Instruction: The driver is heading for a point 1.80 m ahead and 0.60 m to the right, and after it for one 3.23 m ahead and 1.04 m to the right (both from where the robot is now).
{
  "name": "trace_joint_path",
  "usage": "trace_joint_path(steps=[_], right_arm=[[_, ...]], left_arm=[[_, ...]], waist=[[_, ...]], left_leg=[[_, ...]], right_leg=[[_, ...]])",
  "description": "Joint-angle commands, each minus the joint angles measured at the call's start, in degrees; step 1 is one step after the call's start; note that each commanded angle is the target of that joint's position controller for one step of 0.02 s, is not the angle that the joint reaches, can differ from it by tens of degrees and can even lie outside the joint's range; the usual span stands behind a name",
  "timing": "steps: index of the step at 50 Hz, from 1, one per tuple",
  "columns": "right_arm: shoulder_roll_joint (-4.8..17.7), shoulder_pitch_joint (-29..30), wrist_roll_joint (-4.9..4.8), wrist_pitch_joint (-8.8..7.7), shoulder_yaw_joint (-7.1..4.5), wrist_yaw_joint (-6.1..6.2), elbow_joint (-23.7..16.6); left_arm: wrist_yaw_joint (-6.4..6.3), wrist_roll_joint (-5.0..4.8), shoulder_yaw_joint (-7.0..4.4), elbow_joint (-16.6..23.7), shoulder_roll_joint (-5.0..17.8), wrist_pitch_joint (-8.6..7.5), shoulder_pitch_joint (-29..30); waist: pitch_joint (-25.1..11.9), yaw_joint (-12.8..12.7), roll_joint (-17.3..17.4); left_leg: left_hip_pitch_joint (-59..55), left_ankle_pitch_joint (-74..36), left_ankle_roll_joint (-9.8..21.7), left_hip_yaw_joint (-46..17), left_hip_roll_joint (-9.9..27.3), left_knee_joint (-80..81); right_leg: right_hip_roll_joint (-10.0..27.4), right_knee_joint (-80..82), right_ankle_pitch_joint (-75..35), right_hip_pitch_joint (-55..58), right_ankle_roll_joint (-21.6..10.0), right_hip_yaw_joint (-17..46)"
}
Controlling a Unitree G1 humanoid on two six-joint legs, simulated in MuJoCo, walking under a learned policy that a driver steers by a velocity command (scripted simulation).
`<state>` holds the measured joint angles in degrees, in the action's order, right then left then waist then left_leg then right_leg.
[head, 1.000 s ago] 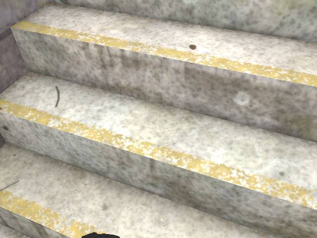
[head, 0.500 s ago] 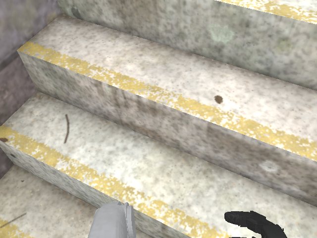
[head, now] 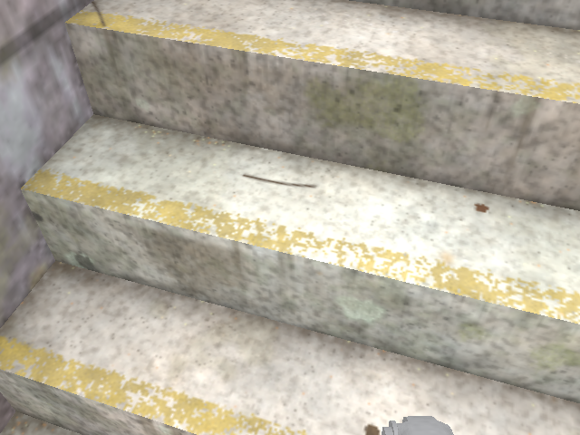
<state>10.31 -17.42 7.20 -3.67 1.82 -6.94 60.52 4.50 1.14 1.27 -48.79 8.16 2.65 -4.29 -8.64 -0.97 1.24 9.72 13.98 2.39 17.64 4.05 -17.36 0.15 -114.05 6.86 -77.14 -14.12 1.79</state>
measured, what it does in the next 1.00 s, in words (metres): climbs, turning right: right foot 0.20 m higher, then left foot 0.20 m higher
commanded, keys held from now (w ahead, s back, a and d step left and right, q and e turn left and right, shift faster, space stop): e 0.40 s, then w+e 0.26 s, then w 0.34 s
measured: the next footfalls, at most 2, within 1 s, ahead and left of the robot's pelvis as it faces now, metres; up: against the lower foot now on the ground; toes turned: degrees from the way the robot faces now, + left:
right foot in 0.06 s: +0.15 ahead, -0.12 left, +0.20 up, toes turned -2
left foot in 0.68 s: +0.46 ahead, +0.07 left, +0.40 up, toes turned -19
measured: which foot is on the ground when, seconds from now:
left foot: down 0.00-0.14, up 0.16-0.66, down 0.68-1.00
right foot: up 0.00-0.04, down 0.06-0.70, up 0.72-1.00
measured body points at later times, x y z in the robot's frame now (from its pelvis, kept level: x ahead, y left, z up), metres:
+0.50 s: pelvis +0.18 -0.02 +0.18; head +0.16 -0.02 +0.63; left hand +0.19 +0.17 +0.03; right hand +0.36 -0.28 +0.11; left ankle +0.26 +0.10 -0.21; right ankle +0.12 -0.12 -0.55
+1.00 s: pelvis +0.40 +0.01 +0.37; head +0.38 +0.02 +0.82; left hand +0.62 +0.15 +0.24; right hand +0.25 -0.13 +0.21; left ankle +0.43 +0.08 -0.35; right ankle +0.37 -0.16 -0.08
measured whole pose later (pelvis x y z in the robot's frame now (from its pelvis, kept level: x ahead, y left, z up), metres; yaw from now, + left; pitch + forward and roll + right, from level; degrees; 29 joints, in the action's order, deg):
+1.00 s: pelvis +0.40 +0.01 +0.37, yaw -28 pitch +6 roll +2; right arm 7.3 -23.8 4.9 -2.7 1.7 -2.9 67.6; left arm 5.1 1.2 -2.1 -58.0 12.2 -2.6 -7.7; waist -9.7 3.4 -1.9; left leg 22.6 19.9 4.5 11.4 -1.1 -36.4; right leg -2.5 -114.0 -5.6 -71.5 -15.0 11.5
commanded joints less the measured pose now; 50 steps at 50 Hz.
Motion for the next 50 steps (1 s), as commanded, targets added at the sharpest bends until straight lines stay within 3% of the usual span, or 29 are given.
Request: trace_joint_path(steps=[1, 2, 4, 5, 6, 7, 8, 9, 10, 12, 14, 17, 19, 24, 27, 29, 30, 31, 33, 34, 35, 36, 37, 38, 39, 40, 42, 47, 50], right_arm=[[8.6, 3.9, -2.31, -0.64, -1.12, -1.99, -2.7], [11.5, 2.7, -3.68, -2.58, -2.05, -0.73, -3.4], [15.7, 2.4, -3.97, -4.35, -4.12, 0.76, -4.4], [16.6, -1.0, -1.9, -4.11, -4.33, 0.91, -4.6], [15.7, 1.8, -0.53, -3.06, -4.66, 0.95, -4.9], [16.6, 8.0, -1.52, -1.97, -5.43, 0.36, -5.7], [12.4, 9.3, -2.59, -0.14, -6.65, -1.19, -9.1], [10.0, 6.4, -5.59, 1.34, -5.92, -1.73, -6.5], [5.7, 11.6, -6.09, 1.78, -5.0, -0.08, -8.3], [1.8, 14.4, -2.97, 0.78, -3.17, 2.92, -11.6], [2.5, 12.2, -4.14, 0.09, -2.16, 4.66, -11.3], [6.1, 18.1, -6.33, 0.78, -2.53, 6.68, -14.6], [3.8, 17.8, -6.15, 0.78, -1.76, 5.95, -14.2], [2.7, 24.4, -3.78, 0.26, 0.1, 7.28, -18.4], [2.3, 29.3, -2.87, 0.3, 0.69, 7.06, -20.2], [0.1, 38.1, -1.84, 2.33, 0.93, 7.5, -24.8], [-0.2, 46.3, -1.71, 3.9, 1.49, 6.53, -28.3], [-3.4, 44.0, -2.16, 5.67, 2.75, 5.15, -27.8], [2.5, 30.9, -4.41, 4.61, -0.02, 3.58, -24.8], [7.0, 23.9, -5.58, 3.03, -1.53, 3.8, -22.3], [7.5, 10.8, -4.76, 2.84, -1.68, 4.35, -17.5], [12.7, 0.2, -2.7, 3.98, -2.96, 4.93, -14.3], [14.0, -7.5, -2.0, 4.57, -3.06, 4.44, -10.2], [15.1, -4.4, -3.35, 2.91, -2.82, 4.06, -7.9], [11.4, 1.5, -5.26, 1.98, -2.56, 4.37, -6.4], [4.3, 5.8, -5.14, 2.03, -1.27, 4.51, -4.4], [-6.5, 14.8, -5.5, 1.79, 1.57, 5.23, -3.4], [-1.7, 7.0, -2.62, -0.84, -0.31, 4.33, 1.0], [-2.3, -3.5, -1.1, -0.38, 0.01, 3.09, 4.7]], left_arm=[[0.47, 0.57, 0.08, 8.6, 3.6, 2.99, 10.8], [2.16, 0.55, 0.35, 7.8, 2.2, 2.51, 7.9], [0.89, -0.15, 0.06, 6.7, 3.8, 0.55, -2.2], [-0.59, -1.05, -0.31, 6.3, 7.0, -0.03, -3.0], [-1.84, -0.27, -0.82, 4.3, 7.8, 0.32, -11.7], [-3.0, 0.9, -2.55, -0.4, 10.6, 0.2, -25.4], [-3.3, 3.3, -3.21, 0.2, 16.8, -0.53, -28.0], [-1.8, 4.16, -3.86, -3.9, 15.8, -0.94, -31.9], [-0.51, 3.53, -3.26, -7.4, 11.2, -2.02, -29.2], [-0.24, 1.82, -1.33, -11.0, 4.6, -5.36, -19.6], [-0.63, 1.19, 0.08, -8.9, 0.0, -5.49, -6.2], [-0.64, 2.89, -1.3, -3.6, 4.4, -7.32, -5.2], [-2.08, 3.97, -1.5, -3.3, 5.9, -7.96, -13.3], [-0.99, 3.11, -1.03, -10.2, 3.6, -7.98, -30.3], [-0.33, 3.73, -0.46, -9.7, 4.9, -8.73, -29.0], [-0.37, 2.96, -0.89, -11.0, 5.5, -9.29, -31.5], [0.9, -0.08, -1.95, -9.0, 8.0, -8.56, -24.5], [1.23, -0.37, -1.96, -10.3, 8.0, -7.78, -24.0], [2.17, -0.32, -3.36, -8.3, 13.8, -9.38, -17.0], [2.18, -0.66, -5.06, -7.1, 16.1, -10.76, -15.4], [2.81, 2.17, -4.89, -8.6, 9.8, -11.39, -19.1], [4.14, 3.78, -3.39, -8.7, 3.1, -10.4, -21.8], [4.62, 2.37, -6.1, -14.4, 6.6, -8.36, -19.8], [4.01, -0.05, -6.75, -12.2, 6.9, -8.14, -15.4], [2.4, -1.05, -6.09, -12.5, 5.4, -8.31, -14.1], [1.43, -0.35, -5.48, -12.9, 4.5, -7.59, -13.8], [0.66, 0.15, -4.31, -13.0, 2.4, -5.9, -13.8], [0.37, -0.42, -2.89, -7.9, 2.9, -6.06, -5.2], [0.54, 0.54, -2.41, -7.8, 3.0, -4.48, -2.9]], waist=[[2.5, -4.2, 9.7], [-1.4, -5.1, 9.5], [-5.1, -6.1, 10.5], [-11.5, -3.7, 8.8], [-14.2, -7.5, 6.7], [-14.9, -13.5, 2.3], [-15.6, -10.3, -18.4], [-14.1, -11.4, -12.6], [-3.6, -8.9, -15.4], [-0.3, -0.6, -6.9], [1.0, 5.4, -1.2], [-3.4, 4.7, 2.0], [-2.7, 2.1, -5.8], [6.1, -3.9, -5.2], [7.7, -4.6, -2.9], [6.6, -5.6, -7.8], [8.9, -3.4, -6.2], [7.4, -2.1, -9.4], [2.0, 5.8, -16.4], [-5.7, 7.3, -13.8], [-19.3, 9.3, 0.0], [-22.0, 11.6, 16.8], [-8.8, 16.4, 19.1], [3.2, 10.9, 16.8], [6.1, 6.3, 10.5], [4.5, 3.8, -0.8], [2.4, -0.6, -3.5], [3.5, -0.2, -1.3], [6.2, 1.5, 3.0]], left_leg=[[2.7, -49.6, 16.8, -3.5, 17.2, 14.4], [-2.6, -77.8, 16.2, 0.2, 17.3, 8.5], [-20.2, -105.6, 15.9, -0.7, 19.0, -5.5], [-20.5, -115.5, 14.7, -1.5, 15.7, -12.0], [-10.8, -110.8, 13.6, -4.6, 14.9, -20.2], [6.0, -91.0, 11.0, -7.3, 11.2, -33.4], [34.1, -15.1, 2.7, -12.6, -3.5, -59.7], [40.2, -15.4, 3.9, -30.2, -8.0, -79.4], [53.7, -15.2, 7.2, -35.8, -11.9, -89.7], [60.0, -11.2, 9.9, -35.0, -10.9, -96.5], [58.5, -5.3, 9.6, -29.2, -5.9, -92.6], [51.2, -6.5, 1.7, -21.3, -1.1, -81.7], [50.2, -1.2, -2.2, -17.4, -3.8, -98.4], [84.5, 6.2, 3.9, -24.8, -2.2, -114.7], [82.7, -0.4, 1.7, -19.6, 1.4, -99.2], [75.1, 0.8, 1.7, -16.9, 3.0, -87.7], [60.8, 23.2, 1.0, -11.5, 1.2, -72.1], [46.8, 23.1, 0.9, -11.4, 0.3, -68.9], [33.2, 17.1, 0.3, -9.6, -5.9, -65.5], [26.4, 13.1, 2.7, -12.0, -8.8, -56.8], [4.7, 4.9, 12.6, -35.9, -1.6, -41.5], [-9.9, 26.4, 18.8, -66.1, 9.7, -14.9], [-2.0, 58.4, 16.6, -84.2, 12.5, -2.1], [10.0, 65.1, 13.2, -80.2, 12.7, -0.4], [17.6, 55.3, 12.5, -68.7, 13.5, -4.8], [21.8, 44.8, 12.2, -58.8, 12.4, -7.8], [24.8, 31.2, 10.1, -48.9, 10.8, -7.8], [17.4, 6.7, 5.7, -20.9, 4.5, -2.2], [7.6, 7.7, 9.9, -24.2, 7.1, 0.9]], right_leg=[[1.2, 20.6, 15.7, 11.5, 2.8, -10.4], [-1.2, 23.4, 18.0, 18.0, 5.7, -15.2], [-7.5, 40.9, 16.8, 20.5, 6.6, -13.8], [-9.6, 42.3, 11.1, 26.8, 4.2, -10.3], [-8.2, 51.1, 2.6, 41.5, 1.7, -2.8], [-7.3, 64.0, -5.1, 58.0, -0.2, 6.9], [4.9, 84.3, -16.7, 70.3, -10.9, 39.9], [7.2, 85.9, -10.3, 68.7, -5.8, 46.8], [4.8, 81.7, -2.6, 65.1, -2.4, 37.2], [2.4, 78.5, -8.7, 60.9, -0.4, 28.9], [0.7, 82.7, -11.0, 53.0, 2.0, 17.9], [0.7, 86.7, -20.4, 48.2, 5.3, 12.2], [1.2, 88.8, -24.8, 47.6, 3.2, 15.0], [8.6, 88.4, 11.0, 71.9, -0.8, 30.5], [7.1, 92.0, 16.7, 67.1, -1.4, 31.3], [7.3, 96.0, 17.6, 60.7, -1.3, 32.7], [9.8, 106.6, 15.3, 47.1, -2.5, 30.4], [12.4, 109.4, 17.7, 38.1, -3.7, 31.9], [14.5, 106.5, -32.4, 48.4, -3.1, 28.1], [12.0, 95.9, -64.9, 58.2, -1.0, 21.2], [3.7, 74.9, -63.6, 49.9, 4.3, 18.1], [-6.1, 57.3, -18.3, 29.6, 5.2, 17.8], [-10.0, 23.8, -11.3, 17.9, 6.4, 25.6], [-7.8, 9.9, -15.2, 10.0, 5.4, 21.3], [-4.3, 6.3, -16.3, 11.2, 4.2, 16.9], [-3.5, 3.5, -18.1, 14.1, 2.2, 14.9], [-2.2, -1.2, -17.5, 14.3, 0.0, 16.1], [-2.2, 6.8, -15.5, 6.7, 0.0, 9.1], [-2.8, -15.8, -9.6, -7.6, -2.4, 9.3]])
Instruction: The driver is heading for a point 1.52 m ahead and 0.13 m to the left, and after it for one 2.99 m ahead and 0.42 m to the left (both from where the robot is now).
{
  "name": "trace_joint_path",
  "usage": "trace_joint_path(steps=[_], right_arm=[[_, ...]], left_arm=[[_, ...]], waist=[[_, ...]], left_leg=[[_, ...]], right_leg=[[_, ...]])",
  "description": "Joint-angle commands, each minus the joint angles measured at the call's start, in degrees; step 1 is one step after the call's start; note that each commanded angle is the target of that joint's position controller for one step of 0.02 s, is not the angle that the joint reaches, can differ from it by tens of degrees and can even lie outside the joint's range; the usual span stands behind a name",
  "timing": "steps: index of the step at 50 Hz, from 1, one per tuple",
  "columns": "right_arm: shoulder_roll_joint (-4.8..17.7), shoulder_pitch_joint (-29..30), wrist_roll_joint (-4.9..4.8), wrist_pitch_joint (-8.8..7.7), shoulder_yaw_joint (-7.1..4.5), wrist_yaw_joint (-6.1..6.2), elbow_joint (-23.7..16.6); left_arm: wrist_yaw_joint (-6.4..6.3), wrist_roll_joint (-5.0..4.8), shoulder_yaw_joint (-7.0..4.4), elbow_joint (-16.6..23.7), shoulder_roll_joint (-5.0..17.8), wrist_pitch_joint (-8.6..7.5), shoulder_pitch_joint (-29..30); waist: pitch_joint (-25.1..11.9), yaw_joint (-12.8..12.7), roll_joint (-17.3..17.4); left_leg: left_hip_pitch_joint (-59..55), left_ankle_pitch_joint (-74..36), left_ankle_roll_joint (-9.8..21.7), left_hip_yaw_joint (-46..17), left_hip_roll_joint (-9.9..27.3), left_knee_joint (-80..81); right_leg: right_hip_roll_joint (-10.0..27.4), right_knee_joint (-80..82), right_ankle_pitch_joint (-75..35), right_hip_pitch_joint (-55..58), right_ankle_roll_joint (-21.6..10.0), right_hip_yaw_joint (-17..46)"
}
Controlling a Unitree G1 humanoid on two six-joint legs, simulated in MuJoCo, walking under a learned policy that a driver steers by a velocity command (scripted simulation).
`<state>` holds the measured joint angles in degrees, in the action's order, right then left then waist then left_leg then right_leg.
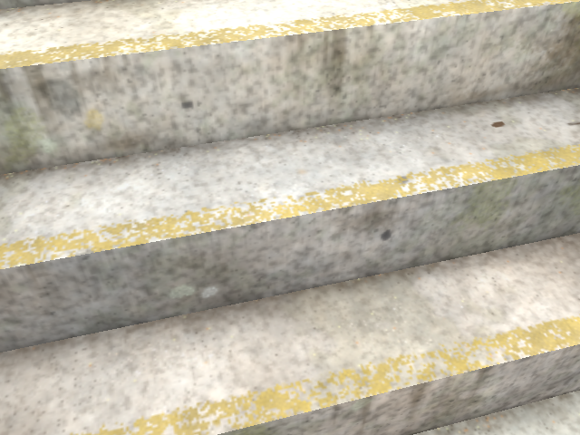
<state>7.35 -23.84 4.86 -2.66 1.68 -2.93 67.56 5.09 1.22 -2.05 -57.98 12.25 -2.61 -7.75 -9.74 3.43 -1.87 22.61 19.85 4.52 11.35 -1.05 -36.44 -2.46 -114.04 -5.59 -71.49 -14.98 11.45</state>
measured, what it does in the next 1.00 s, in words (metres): climbs: right foot 0.20 m higher, then left foot 0.20 m higher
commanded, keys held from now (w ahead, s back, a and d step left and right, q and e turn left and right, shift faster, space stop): w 1.00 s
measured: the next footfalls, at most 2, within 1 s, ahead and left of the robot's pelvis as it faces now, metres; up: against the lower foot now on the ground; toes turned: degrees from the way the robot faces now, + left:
right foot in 0.32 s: +0.35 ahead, -0.12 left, +0.20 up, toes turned -10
left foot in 0.80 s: +0.55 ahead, +0.08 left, +0.40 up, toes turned +3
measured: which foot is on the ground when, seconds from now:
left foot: down 0.00-0.36, up 0.38-0.78, down 0.80-1.00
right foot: up 0.00-0.30, down 0.32-0.82, up 0.84-1.00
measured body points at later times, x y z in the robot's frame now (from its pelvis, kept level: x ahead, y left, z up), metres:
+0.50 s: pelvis +0.25 -0.03 +0.15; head +0.24 -0.01 +0.60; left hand +0.34 +0.18 -0.01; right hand +0.33 -0.28 +0.03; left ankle +0.19 +0.08 -0.29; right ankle +0.31 -0.11 -0.52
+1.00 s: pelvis +0.49 +0.02 +0.37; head +0.46 +0.03 +0.82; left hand +0.66 +0.23 +0.27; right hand +0.48 -0.22 +0.21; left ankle +0.51 +0.07 -0.32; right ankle +0.47 -0.13 -0.07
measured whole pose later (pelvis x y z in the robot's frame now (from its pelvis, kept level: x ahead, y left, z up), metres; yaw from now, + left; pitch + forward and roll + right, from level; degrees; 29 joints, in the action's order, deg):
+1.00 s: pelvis +0.49 +0.02 +0.37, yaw -1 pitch +2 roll +1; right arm 9.9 -21.6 1.3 -2.9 -2.7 1.4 63.4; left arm 0.1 2.6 -1.9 -41.5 6.8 -6.5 -10.5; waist -6.5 -1.9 -1.9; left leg 28.7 25.0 6.6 8.3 -3.7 -52.3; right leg -3.1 -119.4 -2.6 -55.3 -9.3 8.1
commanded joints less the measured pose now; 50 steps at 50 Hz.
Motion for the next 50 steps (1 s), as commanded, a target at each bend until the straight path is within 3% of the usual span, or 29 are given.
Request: trace_joint_path(steps=[1, 9, 11, 13, 14, 15, 16, 17, 18, 19, 21, 22, 24, 27, 28, 29, 32, 33, 34, 36, 37, 39, 40, 41, 42, 43, 44, 47, 50], right_arm=[[-0.2, -1.6, 1.34, -1.68, 0.64, -1.23, -0.6], [-3.5, -17.8, 3.59, -3.26, 2.38, -3.82, 5.9], [-3.8, -19.1, 0.74, -2.47, 2.96, -4.95, 6.8], [3.5, -11.3, -1.97, -4.25, 2.03, -4.97, 2.6], [6.0, -11.4, -9.09, -6.07, -1.51, 4.21, 1.6], [9.3, -14.8, -9.62, -7.31, -1.68, 6.97, 2.4], [12.4, -14.1, -9.55, -7.81, -2.84, 7.01, 1.7], [11.5, -12.1, -8.05, -8.18, -3.41, 6.16, -0.8], [4.3, -10.2, -8.5, -8.15, -3.21, 4.73, -5.3], [4.1, -0.3, -6.95, -7.76, -4.84, 2.83, -7.5], [-1.2, 8.8, -2.78, -6.91, -4.96, 1.47, -19.5], [-4.2, 11.7, -2.66, -6.09, -3.97, 2.09, -23.7], [-8.2, 9.2, -3.04, -4.61, -1.7, 2.79, -26.6], [-9.3, 10.3, -5.08, -2.46, -0.55, 4.63, -27.9], [0.5, 15.2, -7.63, 0.08, -1.64, -0.92, -26.8], [-8.6, 15.2, -6.32, -0.67, -0.51, 4.08, -29.2], [-7.7, 25.8, -5.31, -0.53, 1.51, 6.6, -35.4], [4.0, 29.4, -5.82, 3.1, 0.24, 0.78, -34.5], [-5.8, 35.6, -5.05, 1.64, 1.81, 3.94, -38.2], [-6.0, 31.3, -4.88, 0.58, 2.51, 4.94, -35.0], [-5.7, 23.6, -6.09, 0.27, 2.63, 4.35, -30.5], [-1.8, 10.4, -6.86, 0.22, 1.06, 5.04, -26.9], [1.9, 6.1, -6.23, 0.3, -0.41, 4.93, -25.6], [8.6, 0.8, -3.54, 1.0, -3.03, 4.58, -23.5], [13.9, -4.0, -2.42, 2.96, -5.38, 6.46, -19.8], [17.0, 3.2, -3.23, 3.68, -7.59, 6.93, -18.7], [13.1, 11.6, -3.52, 2.78, -6.79, 6.37, -18.6], [-3.4, 10.6, -3.14, -1.19, -2.87, 4.48, -8.5], [-2.9, 8.9, -4.12, -3.51, -2.72, 3.15, -6.3]], left_arm=[[-0.7, 0.56, 1.61, 2.7, -1.9, 0.98, 3.3], [-3.04, 1.02, 4.17, 15.0, -3.9, 6.06, 26.1], [-1.13, 1.98, 5.43, 19.2, -6.3, 8.16, 37.0], [0.99, 1.23, 5.25, 19.3, -6.9, 8.52, 30.8], [-3.45, -2.18, 5.67, 12.5, -10.3, 4.1, 13.7], [-5.17, -5.22, 5.66, 9.3, -10.8, 1.73, 6.5], [-5.79, -5.81, 5.03, 8.5, -9.6, 0.14, -0.9], [-5.98, -2.17, 2.6, 7.0, -3.1, -0.07, -7.4], [-6.84, 1.0, -0.02, 5.4, 4.0, 0.64, -12.5], [-7.59, 0.95, -2.54, 5.1, 9.7, 2.08, -12.6], [-6.18, 0.01, -2.31, 3.1, 4.9, 0.08, 0.2], [-6.37, 0.08, -1.56, -0.4, 0.7, -1.24, 0.9], [-6.4, 1.43, 0.85, -5.2, -7.8, -2.34, -2.5], [-5.44, 0.47, 1.12, -7.5, -5.7, -5.22, -7.8], [-1.06, 7.38, 1.15, -3.0, -4.1, -2.02, -1.4], [-3.69, 0.01, 0.43, -7.6, -2.5, -5.18, -9.9], [-4.12, -1.87, 1.59, -9.5, -2.1, -7.29, -15.4], [-0.27, 10.55, 2.08, -5.3, -0.8, -2.02, -12.2], [-5.15, -2.04, 0.32, -6.9, 0.6, -4.36, -18.7], [-8.34, -3.89, 0.59, -7.7, 0.9, -5.04, -20.7], [-9.1, -4.49, 0.76, -4.3, 1.4, -5.31, -16.1], [-8.67, -4.83, -1.01, -2.8, 9.3, -7.22, -18.2], [-7.3, -4.67, -1.83, -1.4, 10.7, -7.83, -17.3], [-5.93, -3.39, -2.09, 1.0, 8.4, -8.13, -16.9], [-2.8, -2.64, -2.38, 5.3, 4.5, -7.57, -13.6], [-1.82, 1.21, -2.97, 9.5, 1.3, -6.57, -6.8], [-1.71, 3.71, -1.62, 14.8, -5.1, -6.43, -5.8], [-4.05, 2.33, 2.45, 20.6, -12.8, -4.83, -3.9], [-6.12, 1.06, 3.02, 18.4, -11.4, -2.6, -8.8]], waist=[[8.1, -2.0, 3.4], [8.5, 1.6, 6.6], [8.1, 2.3, 8.9], [2.5, -4.9, 13.9], [6.5, -4.9, 2.0], [3.2, -7.3, 6.0], [-1.9, -11.9, 13.8], [-7.6, -15.0, 15.2], [-9.5, -14.2, 5.7], [-12.2, -16.5, -1.7], [-3.8, -6.3, 0.5], [5.6, -2.8, 0.2], [10.9, 1.9, 4.1], [14.3, 2.1, 1.5], [10.8, 0.6, 4.6], [13.2, 1.8, -3.2], [15.2, 1.7, 3.3], [-0.9, -1.2, 3.4], [10.5, -2.3, -1.1], [7.0, -1.6, -2.6], [2.8, 0.9, -0.7], [-9.4, 5.5, -8.2], [-13.6, 7.0, -10.3], [-16.0, 7.6, -6.6], [-13.7, 7.7, 8.1], [-7.4, 5.8, 12.3], [0.5, -0.3, 7.0], [15.2, -8.0, -0.9], [15.3, -10.5, 0.0]], left_leg=[[-10.9, 2.3, 7.7, -18.8, 13.5, 19.7], [-19.7, -14.8, 9.7, -14.7, 16.7, 29.4], [-11.8, -28.1, 10.7, -11.9, 18.7, 34.0], [-2.3, -76.9, 12.5, -5.9, 17.6, 30.2], [-11.0, -87.1, 5.8, -1.8, 15.7, 28.9], [-15.0, -102.9, 5.9, -4.3, 16.8, 20.0], [-20.1, -108.1, 6.5, -5.0, 17.2, 8.6], [-17.9, -98.9, 6.4, -6.9, 16.2, -5.7], [5.2, -79.6, 3.4, -6.5, 7.6, -28.3], [13.0, -22.7, 1.7, -9.4, -3.6, -62.0], [27.4, -23.9, 2.7, -17.8, 0.1, -88.1], [34.4, -22.1, 4.0, -19.2, 0.5, -90.3], [39.2, -19.7, 5.4, -20.9, 0.3, -94.5], [48.6, -12.1, 4.8, -17.7, -2.0, -98.2], [49.1, -13.6, 14.5, -22.3, -1.2, -92.6], [55.9, -6.8, 7.2, -17.4, -4.4, -107.6], [56.6, -5.5, 5.3, -12.3, -0.3, -90.6], [55.2, -20.5, 12.6, -14.3, 0.6, -77.9], [47.8, -8.8, 5.5, -1.4, 1.5, -71.4], [34.2, -2.6, 5.5, -0.7, 4.6, -58.4], [18.2, -1.1, 5.9, 3.4, 1.5, -49.9], [6.0, 11.6, 5.0, 3.0, -4.2, -40.3], [0.5, 15.4, 4.7, -0.1, -6.2, -28.6], [-6.8, 20.1, 8.1, -19.0, 0.8, -21.5], [-12.6, 43.7, 13.7, -54.9, 11.1, 6.4], [-9.2, 52.9, 13.1, -76.2, 15.0, 27.7], [-3.0, 46.3, 7.8, -69.3, 15.7, 24.1], [11.7, 16.3, 3.0, -36.3, 11.4, 10.8], [8.3, -1.6, 1.2, -22.3, 9.0, 12.4]], right_leg=[[-0.2, -16.8, 2.8, -20.1, -3.2, 1.3], [10.9, 3.7, 0.3, -27.7, -1.3, -12.8], [12.3, 11.9, 16.8, -15.1, -1.3, -19.9], [5.7, 19.5, 17.8, 14.1, 0.9, -25.9], [2.3, 27.7, 31.8, 24.4, 2.3, -31.6], [-1.4, 36.3, 36.0, 32.8, 2.5, -30.5], [-3.0, 48.4, 36.1, 42.1, 2.9, -26.1], [0.1, 53.1, 37.3, 52.5, 2.2, -14.9], [14.8, 67.7, 41.6, 63.6, -3.3, 16.0], [21.1, 94.7, 48.4, 61.3, -8.1, 42.6], [21.5, 94.1, 51.1, 52.1, -3.6, 30.3], [20.7, 90.8, 49.9, 44.6, -0.5, 21.1], [18.3, 90.9, 34.8, 39.0, 4.9, 7.9], [17.6, 96.8, 20.1, 41.6, 4.9, -3.5], [14.1, 98.9, 21.0, 38.2, 3.5, -5.9], [18.1, 100.7, 21.5, 47.0, 3.1, -5.4], [13.4, 105.7, 21.4, 47.1, 7.8, -13.4], [10.4, 101.7, 19.2, 46.7, 4.1, -13.0], [15.5, 117.7, 15.6, 50.5, 3.6, -13.8], [12.6, 118.2, -1.3, 56.3, 3.5, -18.7], [13.3, 114.7, -30.4, 52.5, 1.9, -21.4], [17.6, 94.8, -83.0, 67.9, -1.2, -20.9], [17.6, 82.6, -82.1, 73.0, 0.0, -20.0], [15.8, 66.0, -67.9, 65.3, 2.5, -15.7], [5.3, 47.3, -24.2, 43.0, 3.8, -14.1], [-1.9, 14.3, 6.5, 27.4, 6.4, -6.5], [-0.6, -4.6, 5.3, 17.2, 6.8, -0.8], [-0.1, -12.0, 3.0, 5.9, 4.8, -0.8], [0.4, -7.4, 5.4, 3.1, 6.0, -0.4]])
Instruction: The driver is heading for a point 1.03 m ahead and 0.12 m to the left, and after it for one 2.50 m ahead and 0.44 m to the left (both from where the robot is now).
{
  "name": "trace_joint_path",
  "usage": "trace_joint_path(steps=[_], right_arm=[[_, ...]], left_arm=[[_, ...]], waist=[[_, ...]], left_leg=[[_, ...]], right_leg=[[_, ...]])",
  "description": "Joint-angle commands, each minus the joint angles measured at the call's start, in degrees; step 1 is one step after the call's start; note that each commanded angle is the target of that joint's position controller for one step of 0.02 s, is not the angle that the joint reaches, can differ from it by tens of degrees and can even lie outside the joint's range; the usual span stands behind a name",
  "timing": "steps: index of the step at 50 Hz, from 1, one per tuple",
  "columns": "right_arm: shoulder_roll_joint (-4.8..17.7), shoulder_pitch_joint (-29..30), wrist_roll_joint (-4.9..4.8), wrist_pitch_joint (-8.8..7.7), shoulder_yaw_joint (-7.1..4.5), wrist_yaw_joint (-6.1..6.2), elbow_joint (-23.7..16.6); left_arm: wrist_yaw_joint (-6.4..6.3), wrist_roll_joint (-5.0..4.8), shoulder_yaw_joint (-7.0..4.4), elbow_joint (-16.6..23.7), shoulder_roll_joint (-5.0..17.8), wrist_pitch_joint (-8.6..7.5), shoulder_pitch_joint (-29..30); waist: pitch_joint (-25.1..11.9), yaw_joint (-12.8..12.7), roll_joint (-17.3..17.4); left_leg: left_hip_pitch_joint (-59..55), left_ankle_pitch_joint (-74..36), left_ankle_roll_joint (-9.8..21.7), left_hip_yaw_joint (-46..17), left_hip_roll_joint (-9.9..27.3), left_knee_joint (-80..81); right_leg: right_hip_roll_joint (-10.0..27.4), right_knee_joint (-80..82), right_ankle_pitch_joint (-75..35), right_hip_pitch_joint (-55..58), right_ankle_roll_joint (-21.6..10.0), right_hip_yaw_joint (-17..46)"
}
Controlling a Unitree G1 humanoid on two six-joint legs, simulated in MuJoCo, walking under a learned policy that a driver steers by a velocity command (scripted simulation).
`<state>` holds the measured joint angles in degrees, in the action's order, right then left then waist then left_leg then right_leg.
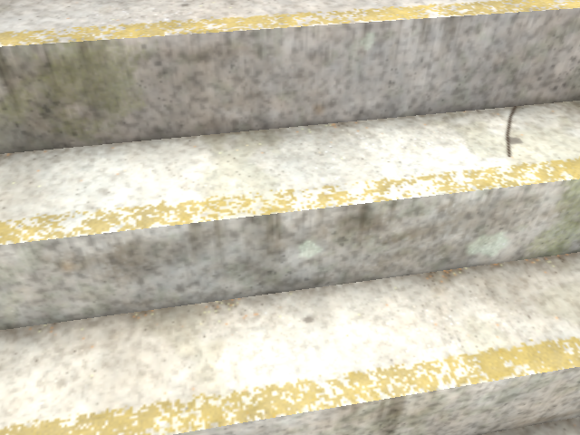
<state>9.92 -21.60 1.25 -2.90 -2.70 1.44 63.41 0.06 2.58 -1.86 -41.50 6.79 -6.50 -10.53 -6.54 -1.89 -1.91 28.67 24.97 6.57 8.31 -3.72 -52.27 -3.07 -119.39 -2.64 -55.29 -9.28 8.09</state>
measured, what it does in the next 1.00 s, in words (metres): climbs: right foot 0.20 m higher, then left foot 0.20 m higher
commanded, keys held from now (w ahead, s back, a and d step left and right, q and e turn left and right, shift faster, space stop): w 1.00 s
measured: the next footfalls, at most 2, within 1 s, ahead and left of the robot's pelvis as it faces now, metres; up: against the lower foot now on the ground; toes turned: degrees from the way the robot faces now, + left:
right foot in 0.34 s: +0.35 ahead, -0.09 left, +0.20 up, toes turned -6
left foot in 0.82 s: +0.54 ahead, +0.09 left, +0.40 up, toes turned +6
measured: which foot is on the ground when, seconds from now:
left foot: down 0.00-0.36, up 0.38-0.80, down 0.82-1.00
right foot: up 0.00-0.32, down 0.34-0.86, up 0.88-1.00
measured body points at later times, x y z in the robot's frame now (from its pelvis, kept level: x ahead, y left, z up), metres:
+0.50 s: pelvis +0.25 -0.03 +0.19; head +0.23 -0.01 +0.64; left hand +0.33 +0.21 +0.04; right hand +0.36 -0.27 +0.09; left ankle +0.18 +0.08 -0.24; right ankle +0.31 -0.09 -0.48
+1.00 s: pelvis +0.47 +0.02 +0.39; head +0.44 +0.01 +0.84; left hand +0.60 +0.25 +0.29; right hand +0.50 -0.22 +0.23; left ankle +0.50 +0.09 -0.28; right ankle +0.43 -0.12 -0.06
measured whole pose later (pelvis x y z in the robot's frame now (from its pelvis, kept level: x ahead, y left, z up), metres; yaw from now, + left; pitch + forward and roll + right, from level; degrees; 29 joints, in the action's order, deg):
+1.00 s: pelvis +0.47 +0.02 +0.39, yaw +1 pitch +2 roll +2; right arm 10.6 -18.9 1.8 -2.1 -2.7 2.1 60.2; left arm 0.7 2.7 -2.7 -43.7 7.6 -6.3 -14.3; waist -7.4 -1.7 -1.2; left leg 32.1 27.9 6.3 9.4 -2.6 -57.4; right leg -3.4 -117.1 -1.1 -51.1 -9.4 8.1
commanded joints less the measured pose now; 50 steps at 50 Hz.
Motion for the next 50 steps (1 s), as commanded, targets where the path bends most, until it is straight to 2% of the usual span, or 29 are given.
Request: trace_joint_path(steps=[1, 2, 3, 4, 7, 8, 9, 12, 14, 17, 19, 21, 23, 25, 27, 28, 29, 30, 32, 33, 34, 35, 38, 41, 43, 44, 45, 47, 50], right_arm=[[-3.4, 5.3, -0.3, -4.2, 1.58, -1.48, -2.7], [-2.4, 2.7, -0.51, -4.71, 1.39, -1.38, -2.2], [2.9, 0.5, 7.11, -1.8, 1.36, -4.94, -2.7], [0.1, -2.8, -0.43, -4.02, 0.42, -2.09, -1.9], [0.4, -8.3, -0.96, -5.53, 1.31, -0.73, -0.9], [-1.2, -16.6, 10.15, -1.09, 3.81, -6.4, 3.8], [0.6, -13.9, -1.02, -3.46, 0.41, -1.81, 0.6], [1.2, -17.4, -3.61, -4.6, 0.59, 2.51, 2.3], [5.5, -13.6, -4.63, -5.85, 0.16, 3.37, -2.5], [12.5, -8.6, -4.89, -8.56, -2.37, -0.29, -6.7], [7.0, -0.9, -1.77, -8.09, -3.35, -3.48, -10.7], [-2.6, 5.7, 3.01, -6.85, -1.4, -2.78, -21.8], [-9.0, 10.2, 2.48, -5.25, 2.03, -1.68, -27.5], [-12.2, 5.1, 0.54, -3.98, 3.96, -1.03, -26.8], [-12.1, 7.3, -1.12, -2.81, 4.71, -0.24, -26.9], [0.7, 13.2, -3.33, -0.21, 2.73, -5.54, -28.6], [0.8, 11.4, -1.29, 0.35, 2.27, -7.2, -27.1], [-11.9, 16.1, -1.68, 0.0, 4.97, -1.11, -28.1], [-12.2, 22.4, -0.74, -0.29, 7.1, 2.14, -32.3], [0.1, 26.3, -0.87, 3.77, 5.75, -3.58, -32.4], [3.4, 27.8, -1.4, 5.81, 4.32, -5.0, -31.4], [-9.0, 35.9, 0.27, 2.8, 7.11, -1.02, -34.8], [-9.5, 28.0, -2.27, 0.11, 8.08, -0.02, -28.9], [-2.2, 8.1, -2.84, 0.0, 5.1, 0.32, -24.4], [10.4, -5.1, 1.46, 2.29, 0.05, 1.96, -19.2], [13.4, -2.1, 1.17, 3.98, -2.28, 2.95, -16.7], [11.4, 7.3, 0.15, 3.15, -2.44, 2.27, -16.5], [1.1, 9.1, 0.28, 0.52, -0.1, 1.23, -8.5], [-6.8, 7.5, 0.5, -2.39, 2.07, -0.69, -3.3]], left_arm=[[-1.43, -0.73, 2.87, 3.0, -4.4, 1.79, -2.8], [-1.8, -1.04, 3.03, 3.5, -4.3, 2.25, 0.3], [3.46, -4.98, 2.1, 3.7, 4.3, 3.9, 6.3], [-0.83, -1.88, 3.15, 4.9, -6.0, 3.07, 7.3], [-2.6, -1.59, 4.72, 10.0, -6.9, 1.95, 15.8], [1.36, -3.2, 4.68, 9.9, 1.3, 6.79, 21.1], [-0.73, -0.31, 5.64, 13.5, -7.8, 4.96, 23.8], [-1.3, -3.01, 6.74, 13.6, -6.7, 5.09, 25.1], [-0.93, -4.77, 5.72, 9.7, -3.9, 5.04, 18.0], [-1.0, -2.47, 1.03, 1.4, 6.3, 5.42, -8.8], [-3.21, 0.29, -3.07, -1.6, 13.8, 7.39, -10.8], [-2.17, -1.81, -2.65, -5.6, 9.0, 4.7, 2.2], [-2.31, -0.48, -0.14, -15.1, -0.7, 2.34, -2.2], [-1.61, -0.01, 0.53, -18.4, -2.2, 1.23, -6.2], [-0.53, -1.03, 1.12, -20.0, -1.5, -0.57, -8.0], [4.13, 6.01, 1.77, -18.1, 1.2, 1.48, -4.2], [4.61, 5.27, 1.17, -19.3, 4.2, 2.16, -4.2], [1.51, -2.46, 0.05, -21.3, 4.7, -1.3, -12.8], [1.07, -3.78, 1.16, -23.1, 4.2, -3.01, -15.5], [5.25, 9.1, 2.2, -21.1, 5.9, 1.56, -14.3], [7.04, 9.53, 1.91, -21.7, 7.7, 3.42, -15.0], [0.1, -4.04, -0.28, -20.8, 6.5, 0.2, -20.1], [-4.55, -6.04, 0.19, -19.5, 6.4, -1.42, -16.6], [-2.52, -5.53, -1.63, -17.5, 14.6, -3.67, -19.0], [1.83, -4.72, -2.63, -10.8, 10.8, -4.26, -12.8], [3.35, -1.44, -3.66, -7.5, 8.3, -3.32, -5.0], [3.44, 2.29, -2.79, -2.3, 3.0, -2.93, -1.7], [1.68, 1.59, 0.73, 4.4, -6.0, -1.09, 1.9], [-0.12, -0.26, 2.65, 2.6, -7.7, 0.96, -7.2]], waist=[[13.2, -4.4, -1.2], [12.3, -3.0, 0.1], [0.3, 0.4, 10.3], [10.6, 0.5, 4.9], [13.2, 2.2, 3.1], [-6.2, 4.6, 7.5], [11.2, 5.1, 4.5], [8.7, 6.5, 8.2], [-3.1, 2.6, 6.6], [-20.6, -9.5, 14.5], [-19.4, -10.6, -5.8], [-7.5, 0.2, 2.6], [7.8, 5.2, 7.5], [10.3, 6.7, 7.2], [12.3, 7.1, 4.5], [9.4, 5.9, 1.5], [8.5, 8.0, -3.5], [9.8, 5.4, -1.6], [12.4, 5.9, 5.0], [-4.0, 4.1, -0.2], [1.4, 4.4, -3.8], [6.4, 0.0, 0.1], [1.3, 2.8, 2.6], [-16.4, 10.3, -10.0], [-19.1, 13.4, 3.9], [-13.2, 13.3, 12.7], [-5.1, 8.3, 7.5], [10.7, 0.6, 2.0], [12.6, -5.1, -0.3]], left_leg=[[2.5, -9.2, -1.4, -17.5, 11.9, 30.6], [-0.2, -10.8, -0.6, -17.0, 12.1, 32.2], [-4.1, -13.4, 2.9, -18.2, 11.4, 33.6], [-10.9, -8.8, 1.9, -18.8, 14.4, 35.2], [-16.5, -10.4, 0.7, -19.2, 15.6, 40.1], [-19.0, -11.9, 3.9, -21.3, 13.4, 35.9], [-23.0, -9.7, 0.3, -16.1, 14.7, 44.0], [-20.3, -39.8, 2.6, -11.9, 14.5, 56.5], [-18.8, -98.0, 2.7, -5.1, 15.1, 44.8], [-27.9, -111.1, 5.1, -8.7, 17.8, 10.8], [3.7, -30.7, 0.7, -10.6, -3.3, -43.5], [20.4, -28.3, 0.1, -16.7, -0.1, -74.6], [32.0, -25.0, 2.6, -18.1, 0.9, -78.5], [37.5, -22.8, 3.1, -18.6, 0.9, -79.4], [41.9, -19.4, 2.5, -16.7, 0.3, -78.7], [45.1, -17.8, 12.1, -20.8, -0.3, -75.7], [47.7, -18.7, 12.8, -18.3, -0.9, -80.1], [53.3, -12.3, 5.3, -13.6, -2.0, -92.3], [53.7, -12.6, 2.8, -10.0, 2.5, -75.1], [51.6, -27.0, 9.0, -12.2, 2.2, -65.6], [56.4, -23.0, 9.9, -11.8, 5.3, -64.7], [48.6, -14.4, 3.2, 3.7, 4.5, -59.5], [15.1, -5.4, 3.4, 6.0, 5.2, -32.0], [-3.2, 11.5, 3.6, 4.2, -2.9, -16.0], [-18.5, 32.6, 12.6, -44.3, 13.5, 13.5], [-18.1, 44.7, 15.2, -70.9, 17.9, 39.9], [-11.7, 41.9, 10.5, -67.6, 18.9, 39.2], [3.4, 25.7, 5.0, -44.1, 18.2, 29.4], [3.9, -0.5, 0.3, -21.7, 12.9, 28.1]], right_leg=[[1.3, 2.8, 1.9, -13.6, 1.0, 0.1], [1.6, 1.8, 2.3, -15.6, 1.4, -3.4], [-1.9, -3.7, -0.4, -21.3, -6.7, 0.7], [0.2, -10.9, 7.1, -26.7, -0.9, -5.4], [4.2, -10.3, 14.5, -35.5, 0.1, -8.8], [0.8, 1.2, -0.5, -36.7, -7.8, -1.1], [5.0, 0.3, 12.9, -36.1, -1.4, -14.5], [7.4, 22.9, 21.4, -12.6, -0.8, -21.9], [-0.8, 42.0, 28.9, 17.1, -1.0, -27.6], [-1.1, 59.6, 29.6, 40.7, -3.4, -11.4], [19.2, 101.5, 51.9, 45.8, -16.5, 48.3], [19.8, 101.1, 54.4, 34.6, -10.8, 39.3], [16.6, 95.9, 39.3, 24.0, -4.7, 18.8], [14.9, 97.4, 21.0, 25.8, -1.1, 6.6], [14.5, 100.4, 15.5, 25.0, -0.5, 0.4], [11.8, 103.5, 17.1, 23.4, -2.1, -0.6], [11.8, 105.1, 18.2, 23.0, -4.2, -0.3], [15.4, 105.3, 21.5, 32.6, -2.9, -0.6], [11.8, 107.3, 24.7, 31.0, 3.2, -4.7], [10.1, 105.5, 18.5, 30.3, -3.1, -2.6], [13.2, 109.9, 14.8, 29.8, -5.8, -1.1], [15.4, 121.0, 16.9, 38.6, -2.6, -3.3], [12.7, 120.6, -22.8, 35.1, -2.0, -13.4], [18.1, 89.2, -89.6, 55.7, -6.6, -13.4], [8.3, 57.2, -50.1, 29.8, -2.3, -10.5], [-2.2, 26.2, 1.0, 11.9, -0.3, -5.8], [-1.0, 2.0, 4.0, 0.3, 0.5, 2.5], [0.0, -7.7, 2.7, -11.0, -0.5, 1.9], [-0.1, -4.0, 4.0, -12.9, -0.3, 3.4]])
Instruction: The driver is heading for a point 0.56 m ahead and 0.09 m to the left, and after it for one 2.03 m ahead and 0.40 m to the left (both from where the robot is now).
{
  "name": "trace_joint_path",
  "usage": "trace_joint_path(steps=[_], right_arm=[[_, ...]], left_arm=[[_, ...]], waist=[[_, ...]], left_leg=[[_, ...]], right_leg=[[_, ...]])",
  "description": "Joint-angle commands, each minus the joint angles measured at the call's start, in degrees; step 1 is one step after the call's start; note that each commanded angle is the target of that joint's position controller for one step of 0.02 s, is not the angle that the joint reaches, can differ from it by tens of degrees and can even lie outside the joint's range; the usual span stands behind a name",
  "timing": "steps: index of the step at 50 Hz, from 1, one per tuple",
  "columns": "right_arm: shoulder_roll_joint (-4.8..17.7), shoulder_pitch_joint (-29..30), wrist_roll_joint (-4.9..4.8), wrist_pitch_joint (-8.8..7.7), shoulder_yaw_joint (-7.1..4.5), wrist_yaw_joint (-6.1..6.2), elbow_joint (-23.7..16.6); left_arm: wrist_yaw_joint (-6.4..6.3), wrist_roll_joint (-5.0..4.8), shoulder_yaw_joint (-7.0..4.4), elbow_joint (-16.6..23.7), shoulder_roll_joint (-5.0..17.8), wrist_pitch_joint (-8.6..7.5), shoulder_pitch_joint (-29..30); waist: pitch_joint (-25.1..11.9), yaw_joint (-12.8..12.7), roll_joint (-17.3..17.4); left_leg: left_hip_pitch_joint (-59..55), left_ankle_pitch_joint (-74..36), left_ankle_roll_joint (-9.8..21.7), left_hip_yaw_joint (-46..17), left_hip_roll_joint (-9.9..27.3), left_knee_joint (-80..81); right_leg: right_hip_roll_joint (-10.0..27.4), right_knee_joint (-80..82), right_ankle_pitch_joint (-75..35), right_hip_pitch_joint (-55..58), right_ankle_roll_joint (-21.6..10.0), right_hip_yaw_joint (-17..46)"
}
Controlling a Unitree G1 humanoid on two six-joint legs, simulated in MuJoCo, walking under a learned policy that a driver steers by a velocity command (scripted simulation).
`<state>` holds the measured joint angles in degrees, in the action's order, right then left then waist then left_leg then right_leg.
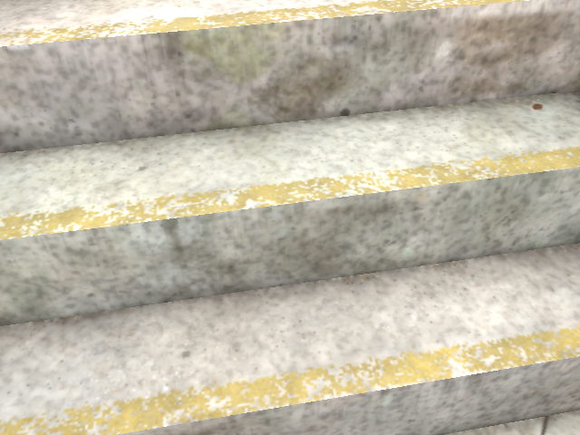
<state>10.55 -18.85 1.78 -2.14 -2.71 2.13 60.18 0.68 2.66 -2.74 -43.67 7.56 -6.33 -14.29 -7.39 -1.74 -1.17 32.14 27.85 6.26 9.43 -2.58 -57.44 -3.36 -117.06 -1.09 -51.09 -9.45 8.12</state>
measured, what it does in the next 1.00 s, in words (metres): climbs, turning left: right foot 0.20 m higher, then left foot 0.20 m higher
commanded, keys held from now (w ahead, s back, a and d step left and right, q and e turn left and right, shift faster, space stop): w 0.24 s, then w+q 0.48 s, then q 0.18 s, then no key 0.10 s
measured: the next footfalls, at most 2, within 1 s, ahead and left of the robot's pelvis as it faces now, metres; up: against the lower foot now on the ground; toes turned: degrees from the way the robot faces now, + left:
right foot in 0.36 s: +0.35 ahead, -0.16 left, +0.20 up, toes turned +0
left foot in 0.80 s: +0.54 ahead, +0.09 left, +0.40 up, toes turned +17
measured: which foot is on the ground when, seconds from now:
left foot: down 0.00-0.38, up 0.40-0.78, down 0.80-1.00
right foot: up 0.00-0.34, down 0.36-0.86, up 0.88-1.00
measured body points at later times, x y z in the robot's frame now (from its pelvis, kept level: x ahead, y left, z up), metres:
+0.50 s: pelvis +0.25 -0.06 +0.20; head +0.27 -0.06 +0.65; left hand +0.40 +0.18 +0.08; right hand +0.24 -0.29 +0.05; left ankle +0.13 +0.08 -0.34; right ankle +0.31 -0.16 -0.47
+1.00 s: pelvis +0.49 -0.03 +0.42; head +0.47 -0.03 +0.87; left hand +0.51 +0.24 +0.29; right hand +0.65 -0.22 +0.28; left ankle +0.50 +0.08 -0.27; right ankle +0.46 -0.20 -0.09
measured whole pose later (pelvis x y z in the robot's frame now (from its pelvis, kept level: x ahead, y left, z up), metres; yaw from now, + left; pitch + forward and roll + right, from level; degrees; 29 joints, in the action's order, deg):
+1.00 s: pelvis +0.49 -0.03 +0.42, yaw +20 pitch +8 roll +2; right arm 10.8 -10.5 3.3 -0.8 -0.7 -3.1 58.0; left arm 5.7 2.7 -1.8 -57.1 14.7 -3.6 -11.1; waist -12.3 2.6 -2.6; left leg 37.5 19.4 3.3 -0.2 -6.3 -48.9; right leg -1.7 -102.9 0.5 -47.1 -10.3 9.6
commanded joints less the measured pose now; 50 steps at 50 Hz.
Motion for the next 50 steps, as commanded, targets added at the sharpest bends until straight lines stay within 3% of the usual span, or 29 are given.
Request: trace_joint_path(steps=[1, 4, 5, 6, 9, 10, 11, 12, 13, 14, 16, 18, 20, 21, 22, 23, 25, 28, 33, 36, 38, 40, 41, 43, 44, 45, 46, 49, 50], right_arm=[[-7.1, 4.0, -0.45, -3.98, 2.12, -1.82, 0.5], [-1.2, -1.3, -1.32, -6.3, 1.14, -1.97, 0.8], [1.1, -4.0, 7.34, -2.88, 1.79, -5.66, 1.5], [0.6, -7.1, -1.0, -5.43, 0.22, -2.92, 1.7], [0.8, -10.3, -1.25, -6.81, 0.94, -1.16, 1.5], [-3.0, -18.1, 9.97, -2.2, 3.94, -6.48, 6.9], [0.4, -15.9, -1.02, -4.66, 0.33, -1.72, 2.6], [0.2, -16.3, -2.64, -5.74, 0.9, 0.0, 3.8], [2.1, -17.8, -3.61, -5.97, 0.08, 1.49, 3.6], [-0.4, -20.5, 5.94, -1.41, 3.16, -8.56, 11.6], [9.4, -11.9, 2.06, -4.14, 1.39, -13.01, 5.9], [13.1, -14.0, -0.16, -5.32, -0.76, -12.8, 6.2], [5.0, -16.3, 6.89, -4.32, 1.17, -14.48, 5.2], [4.1, -15.3, 3.98, -2.34, -0.26, -14.89, 8.5], [2.8, -0.9, 0.27, -5.7, -2.21, -7.37, -5.5], [-3.2, -7.1, -0.72, -2.2, 0.66, -9.23, 5.7], [-2.8, -0.1, -0.28, -1.69, 0.34, -8.64, 1.1], [-6.6, 3.5, -0.64, -0.4, 2.42, -9.44, -3.6], [-4.5, 18.1, -2.45, 0.07, 4.93, -8.48, -12.6], [0.5, 29.0, -1.23, 3.13, 4.19, -6.39, -17.0], [1.3, 33.3, -1.16, 6.52, 4.45, -7.93, -21.5], [0.2, 18.0, -0.94, 7.29, 4.97, -8.93, -18.7], [3.4, 15.3, -0.63, 6.68, 4.26, -7.59, -16.7], [7.3, -6.4, -0.03, 7.08, 2.5, -4.52, -9.9], [9.3, -14.1, 2.13, 6.19, 2.02, -3.99, -4.8], [10.0, 6.5, -0.2, 4.24, -1.69, -0.52, -8.0], [8.0, 3.5, 4.74, 4.03, 0.8, -3.73, -7.3], [-1.9, 13.5, 0.27, -0.92, 2.88, -5.97, -2.0], [-3.4, 11.8, 1.84, -1.65, 3.67, -6.38, -1.2]], left_arm=[[-1.3, -0.79, 3.55, 4.1, -7.3, 1.59, -4.0], [-2.91, -2.22, 3.32, 5.6, -4.8, 2.72, 3.6], [2.67, -3.52, 3.67, 5.6, 1.9, 4.66, 10.2], [-1.52, -2.18, 3.99, 7.9, -7.4, 3.22, 11.8], [-2.67, -1.74, 4.99, 13.5, -6.2, 2.11, 21.4], [0.88, -2.46, 5.9, 12.7, 0.8, 7.29, 26.8], [-0.85, -0.71, 5.88, 17.1, -7.6, 5.01, 28.3], [-1.16, -0.93, 6.68, 17.5, -7.6, 4.54, 29.1], [-0.99, -1.7, 7.28, 18.4, -7.7, 4.65, 30.4], [2.49, 0.28, 8.86, 22.8, -1.7, 11.46, 44.3], [5.9, 0.41, 6.54, 16.5, 2.6, 14.01, 31.1], [4.29, -0.62, 5.74, 10.4, 5.3, 13.14, 20.5], [1.96, -1.79, 4.38, -2.3, 8.4, 12.2, -8.2], [2.49, 2.0, 2.08, -5.3, 12.6, 11.62, -16.7], [-0.91, -2.16, -1.2, -8.8, 12.2, 6.94, -4.5], [1.92, 1.01, 2.33, -11.1, 6.4, 5.56, -3.2], [3.05, -0.45, 4.3, -15.8, -2.7, 3.75, 3.3], [3.46, 1.18, 4.52, -16.7, -4.1, 2.58, 6.7], [3.35, 5.92, 5.0, -19.6, -0.4, 1.67, -1.6], [4.81, 4.96, 4.56, -18.6, 4.4, 1.89, -6.8], [7.5, 1.72, 2.92, -19.3, 13.2, 0.3, -6.1], [6.95, -2.41, 0.78, -19.7, 20.8, -1.97, -4.8], [7.04, -1.25, 0.82, -19.3, 19.4, -1.91, -8.6], [7.47, 4.27, 0.65, -17.0, 13.9, -0.18, -5.1], [8.95, 3.09, 0.97, -14.7, 6.7, 1.58, -1.6], [3.67, -2.09, -0.12, -5.5, 7.3, 0.25, 5.8], [6.03, -2.59, 1.56, -15.2, 3.1, 2.86, -3.3], [4.73, 0.25, 2.55, -11.3, 1.2, 2.87, 0.0], [3.72, 0.55, 2.77, -10.5, 2.2, 2.81, 0.0]], waist=[[13.3, -5.7, -1.8], [12.0, -2.8, 0.7], [1.5, 0.5, 9.1], [11.0, 0.4, 5.8], [13.7, 1.9, 1.9], [-3.9, 5.5, 5.7], [11.4, 5.1, 4.1], [11.9, 5.3, 5.2], [10.3, 6.7, 6.7], [-2.4, 2.3, 11.1], [-9.5, -5.5, 16.0], [-17.1, -6.3, 15.9], [-30.4, -11.0, -6.3], [-21.9, -14.6, -13.4], [-18.1, -4.4, -7.6], [1.4, -5.3, -9.4], [3.0, -0.1, 4.5], [2.2, 7.1, 3.3], [4.0, 7.0, -0.8], [0.2, 3.6, -4.3], [-1.9, 8.6, -7.2], [-4.6, 14.2, -12.1], [-10.1, 10.3, -8.0], [-23.0, 15.7, 0.4], [-19.5, 14.3, 17.2], [-11.4, 6.0, 12.7], [-6.7, 9.3, 10.3], [3.0, -1.4, -0.6], [0.3, -2.4, -1.9]], left_leg=[[0.7, -8.4, 0.8, -19.7, 11.8, 33.7], [-4.3, -11.6, 3.7, -17.4, 13.3, 39.8], [-10.7, -12.6, 6.6, -18.5, 11.0, 39.0], [-17.7, -7.7, 5.6, -19.7, 15.8, 41.9], [-20.8, -5.2, 3.9, -19.2, 16.0, 47.8], [-24.2, -11.6, 7.0, -21.0, 14.3, 43.1], [-28.9, -7.8, 4.3, -17.1, 16.2, 52.3], [-25.2, -11.4, 4.1, -17.7, 14.7, 54.9], [-25.2, -21.2, 5.6, -16.0, 15.5, 63.0], [-12.3, -51.9, 12.2, -14.3, 16.4, 56.9], [-20.2, -116.4, 15.7, -11.4, 21.1, 49.2], [-42.1, -137.0, 14.0, -10.3, 21.3, 36.2], [-5.5, -95.2, 9.6, -18.7, 13.2, 5.8], [10.5, -44.6, 6.2, -24.9, 2.3, -23.3], [10.3, -27.7, 2.3, -19.6, 0.2, -45.8], [31.8, -39.1, 6.2, -32.5, -0.3, -56.6], [36.1, -36.1, 10.6, -30.8, -0.4, -63.0], [40.7, -29.7, 13.2, -21.2, 3.2, -68.2], [48.6, -26.4, 16.0, -13.2, 4.2, -72.2], [42.4, -25.2, 10.7, -3.8, 7.0, -48.7], [15.9, -13.6, 7.1, 3.5, 2.3, -32.1], [19.0, -13.8, 5.9, 0.7, -0.7, -14.3], [17.2, -11.3, 6.8, 3.3, -5.2, -8.0], [-17.4, -34.7, 11.9, -20.2, -0.5, 5.9], [-25.5, -34.4, 18.9, -45.0, 8.7, 27.3], [-15.0, -15.7, 17.5, -51.3, 9.0, 29.2], [-8.8, -2.5, 11.0, -47.8, 9.8, 30.2], [0.3, -11.7, 6.2, -29.6, 5.7, 30.7], [-2.2, -26.4, 5.5, -22.9, 5.3, 30.1]], right_leg=[[0.5, -4.5, 2.6, -16.8, 0.6, 3.0], [1.0, -7.8, 3.4, -21.2, 1.7, -4.9], [-0.7, -8.3, -1.0, -31.3, -6.6, 0.7], [0.8, -19.5, 8.3, -35.5, -1.3, -4.5], [6.2, -10.2, 15.1, -39.2, 1.1, -9.7], [4.9, 1.8, 0.7, -43.6, -7.4, -2.9], [7.9, 0.6, 12.9, -40.2, -0.7, -14.5], [9.4, 4.7, 16.1, -36.4, 0.4, -15.8], [10.4, 15.7, 20.4, -26.3, 0.3, -18.3], [6.2, 29.7, 29.9, -16.6, -8.1, -15.3], [0.6, 33.5, 19.7, -0.5, -2.4, -17.6], [-4.2, 56.2, 23.3, 6.9, -0.2, -19.1], [10.7, 75.8, 12.9, 51.8, -12.7, 18.8], [19.0, 94.6, 33.3, 47.8, -15.6, 42.6], [19.1, 91.7, 46.7, 44.2, -9.5, 36.2], [20.1, 93.6, 42.8, 31.3, -7.1, 32.8], [18.7, 92.9, 26.2, 28.5, -4.3, 17.2], [15.3, 95.8, 6.6, 27.6, -0.2, -6.0], [12.9, 105.5, 15.8, 25.5, 0.8, -15.0], [15.1, 111.9, 1.0, 30.4, -2.2, -19.1], [18.7, 113.0, -71.6, 25.4, -5.3, -19.9], [25.6, 100.8, -102.2, 50.4, -4.1, -19.1], [23.5, 93.2, -113.1, 58.1, -3.6, -19.4], [17.1, 67.5, -83.2, 36.1, -1.4, -13.7], [3.3, 40.4, -4.8, 13.5, 3.4, -12.3], [-0.2, 13.0, 8.4, 11.4, 5.7, -6.5], [-0.9, 5.3, -3.0, -3.8, 0.1, 11.9], [1.9, 7.7, 6.0, -9.8, -3.5, 5.6], [3.2, 10.3, 5.4, -10.6, -2.0, 1.8]])
Velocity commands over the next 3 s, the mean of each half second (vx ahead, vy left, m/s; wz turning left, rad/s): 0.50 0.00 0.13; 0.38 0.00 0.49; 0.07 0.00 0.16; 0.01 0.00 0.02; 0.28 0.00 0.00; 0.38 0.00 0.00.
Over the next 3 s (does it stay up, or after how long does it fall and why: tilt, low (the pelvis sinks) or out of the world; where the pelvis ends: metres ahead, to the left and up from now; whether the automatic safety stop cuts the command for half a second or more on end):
stays up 0.85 0.07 0.69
